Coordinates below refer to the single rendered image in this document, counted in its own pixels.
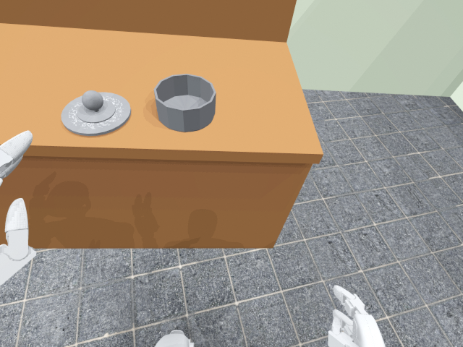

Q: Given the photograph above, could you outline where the lid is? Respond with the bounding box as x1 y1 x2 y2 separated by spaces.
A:
61 92 131 136

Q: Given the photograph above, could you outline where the left robot hand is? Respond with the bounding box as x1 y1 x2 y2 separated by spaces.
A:
0 131 36 286

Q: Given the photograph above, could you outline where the knob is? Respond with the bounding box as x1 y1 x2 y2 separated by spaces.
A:
82 90 103 111

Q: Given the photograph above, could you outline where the table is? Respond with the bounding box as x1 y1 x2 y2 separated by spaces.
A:
0 0 323 249

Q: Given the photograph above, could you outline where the right robot hand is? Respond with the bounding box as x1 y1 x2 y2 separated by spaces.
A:
328 285 385 347

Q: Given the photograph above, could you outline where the pot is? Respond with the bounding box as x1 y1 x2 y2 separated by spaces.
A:
154 74 216 132

